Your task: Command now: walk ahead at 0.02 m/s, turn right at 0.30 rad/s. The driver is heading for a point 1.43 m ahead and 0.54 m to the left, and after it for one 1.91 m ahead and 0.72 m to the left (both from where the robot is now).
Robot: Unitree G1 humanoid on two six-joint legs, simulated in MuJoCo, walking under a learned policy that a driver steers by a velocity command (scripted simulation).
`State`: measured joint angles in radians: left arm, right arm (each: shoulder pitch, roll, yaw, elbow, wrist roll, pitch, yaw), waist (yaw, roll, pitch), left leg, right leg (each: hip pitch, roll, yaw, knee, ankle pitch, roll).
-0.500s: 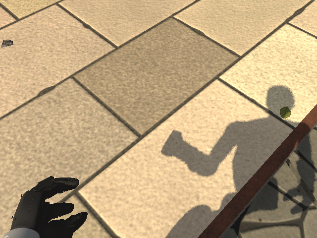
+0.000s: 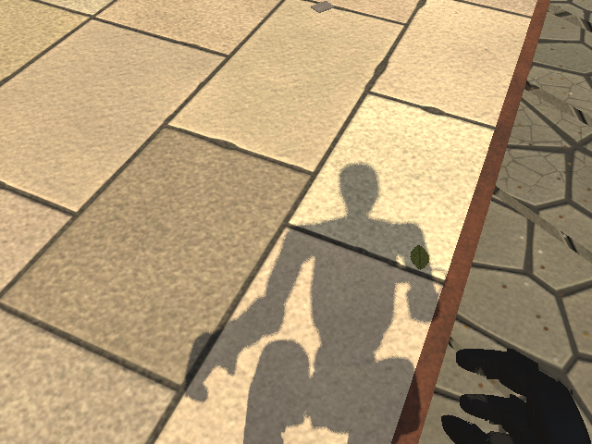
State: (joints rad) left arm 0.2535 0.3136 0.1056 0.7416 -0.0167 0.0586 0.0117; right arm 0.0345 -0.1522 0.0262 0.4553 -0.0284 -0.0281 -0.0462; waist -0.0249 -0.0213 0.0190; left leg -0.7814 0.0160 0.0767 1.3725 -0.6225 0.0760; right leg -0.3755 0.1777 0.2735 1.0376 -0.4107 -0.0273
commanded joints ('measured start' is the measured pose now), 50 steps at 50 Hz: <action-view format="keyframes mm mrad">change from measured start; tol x32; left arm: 1 76 -20 -12 -112 -2 2 -7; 50 124 73 -49 -78 69 -37 71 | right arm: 1 -116 -65 -32 -49 49 -23 21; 43 313 -6 -76 -31 19 53 -28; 50 -119 -122 -90 -75 -68 138 5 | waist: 1 112 217 13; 50 82 89 107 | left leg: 1 175 294 -887 -938 260 248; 3 71 178 -528 -874 -78 97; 7 307 121 -269 -863 273 101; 35 140 -62 -635 -750 232 57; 39 -14 -215 -435 -368 40 -50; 45 -576 -123 -117 1144 -18 -190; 50 -503 -53 -107 873 241 -142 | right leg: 1 -361 43 -24 773 -246 45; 7 -276 -71 -114 450 236 68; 32 -90 -106 -37 53 153 111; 39 370 -234 -185 -917 952 70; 43 453 -557 -190 -507 1590 -15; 50 270 -466 -193 -742 240 -141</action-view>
